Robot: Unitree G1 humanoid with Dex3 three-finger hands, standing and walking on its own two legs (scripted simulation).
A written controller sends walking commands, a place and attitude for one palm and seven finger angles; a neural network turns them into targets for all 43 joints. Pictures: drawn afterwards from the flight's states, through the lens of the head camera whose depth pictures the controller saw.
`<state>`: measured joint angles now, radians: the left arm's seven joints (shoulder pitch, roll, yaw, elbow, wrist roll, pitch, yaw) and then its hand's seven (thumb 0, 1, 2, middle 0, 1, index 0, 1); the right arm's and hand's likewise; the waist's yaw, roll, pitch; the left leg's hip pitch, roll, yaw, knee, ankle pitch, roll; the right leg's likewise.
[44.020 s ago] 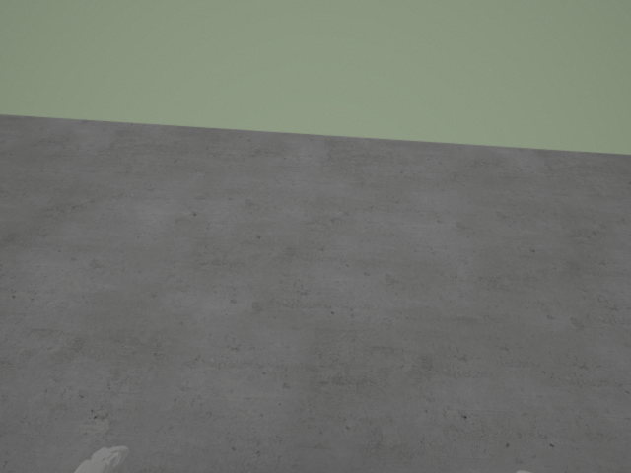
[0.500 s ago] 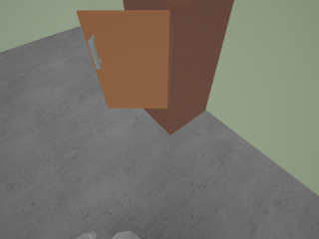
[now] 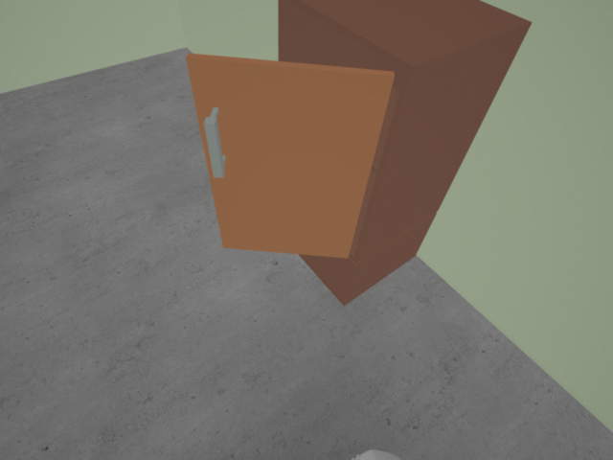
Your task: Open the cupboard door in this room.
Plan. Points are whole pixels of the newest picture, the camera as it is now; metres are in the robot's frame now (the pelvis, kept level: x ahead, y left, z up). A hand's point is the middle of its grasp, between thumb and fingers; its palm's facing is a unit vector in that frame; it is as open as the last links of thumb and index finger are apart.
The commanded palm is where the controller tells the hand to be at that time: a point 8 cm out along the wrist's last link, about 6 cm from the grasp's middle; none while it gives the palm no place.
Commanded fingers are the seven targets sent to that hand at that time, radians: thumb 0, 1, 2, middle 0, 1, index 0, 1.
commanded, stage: take the last steps up to it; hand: left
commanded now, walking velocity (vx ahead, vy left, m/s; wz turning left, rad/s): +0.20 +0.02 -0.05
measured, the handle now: (217, 143) +0.70 +0.26 -0.04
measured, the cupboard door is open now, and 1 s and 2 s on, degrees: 49 49 49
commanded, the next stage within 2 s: come to a stop and stand still in 0.12 s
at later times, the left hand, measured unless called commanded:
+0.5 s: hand (219, 406) +0.22 +0.15 -0.17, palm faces +0.00 -0.98 -0.18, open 7.2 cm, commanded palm none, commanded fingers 0.00 0.90 0.90 -0.20 -0.30 -0.20 -0.30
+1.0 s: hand out of the picture +0.08 +0.18 -0.17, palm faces +0.02 -0.98 -0.22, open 7.3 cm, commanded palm none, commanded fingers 0.00 0.90 0.90 -0.20 -0.30 -0.20 -0.30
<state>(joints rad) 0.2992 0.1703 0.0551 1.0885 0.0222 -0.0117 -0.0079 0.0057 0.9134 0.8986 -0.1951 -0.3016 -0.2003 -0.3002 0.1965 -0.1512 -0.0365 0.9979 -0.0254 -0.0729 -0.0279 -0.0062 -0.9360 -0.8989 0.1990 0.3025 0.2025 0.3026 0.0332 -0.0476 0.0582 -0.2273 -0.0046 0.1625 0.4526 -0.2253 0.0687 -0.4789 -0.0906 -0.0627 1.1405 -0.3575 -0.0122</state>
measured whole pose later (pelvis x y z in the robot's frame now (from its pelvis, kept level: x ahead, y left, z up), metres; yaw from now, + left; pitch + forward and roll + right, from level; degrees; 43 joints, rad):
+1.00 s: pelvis +0.09 -0.01 +0.00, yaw -1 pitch +0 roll +0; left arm 0.30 0.18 0.03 1.09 0.01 0.02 0.02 0.00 0.91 0.90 -0.19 -0.30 -0.20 -0.30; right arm 0.18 -0.18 -0.04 1.05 -0.02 0.02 -0.03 0.00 -0.91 -0.90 0.20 0.30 0.20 0.30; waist -0.01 0.01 0.04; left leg -0.29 0.03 0.07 0.48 -0.18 0.00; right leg -0.12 0.00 -0.04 0.46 -0.34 -0.02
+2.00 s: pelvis +0.12 -0.02 +0.00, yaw -1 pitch -1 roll +0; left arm 0.31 0.13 0.00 1.12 0.02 -0.03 0.06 0.00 0.91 0.90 -0.20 -0.30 -0.20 -0.30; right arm 0.21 -0.16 -0.01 1.12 -0.01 0.01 -0.04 0.01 -0.92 -0.90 0.20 0.30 0.20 0.30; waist 0.00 -0.01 0.04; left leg -0.25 0.06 0.07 0.52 -0.23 -0.02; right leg -0.01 0.02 -0.04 0.37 -0.34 -0.02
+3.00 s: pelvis +0.07 +0.06 +0.00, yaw -2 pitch +0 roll +0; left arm 0.38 0.15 0.03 1.07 0.04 0.00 0.00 0.01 0.91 0.90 -0.20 -0.30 -0.20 -0.30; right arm 0.39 -0.12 -0.01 1.06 -0.02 -0.04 -0.02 0.00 -0.91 -0.90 0.20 0.30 0.20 0.30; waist 0.00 -0.07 -0.01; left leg -0.23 -0.04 0.11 0.47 -0.25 0.09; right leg -0.50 -0.06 -0.04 1.07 -0.32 -0.03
